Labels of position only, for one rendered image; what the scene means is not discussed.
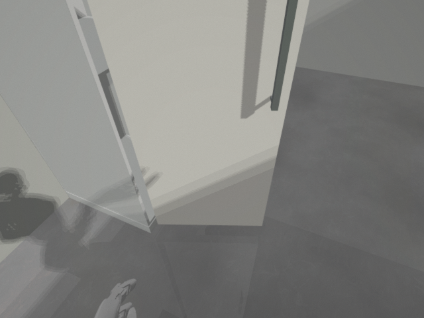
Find handle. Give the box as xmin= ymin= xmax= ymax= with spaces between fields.
xmin=270 ymin=0 xmax=298 ymax=111

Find fridge door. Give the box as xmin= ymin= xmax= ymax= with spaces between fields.
xmin=87 ymin=0 xmax=309 ymax=226

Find robot left hand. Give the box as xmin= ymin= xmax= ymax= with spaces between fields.
xmin=94 ymin=279 xmax=136 ymax=318

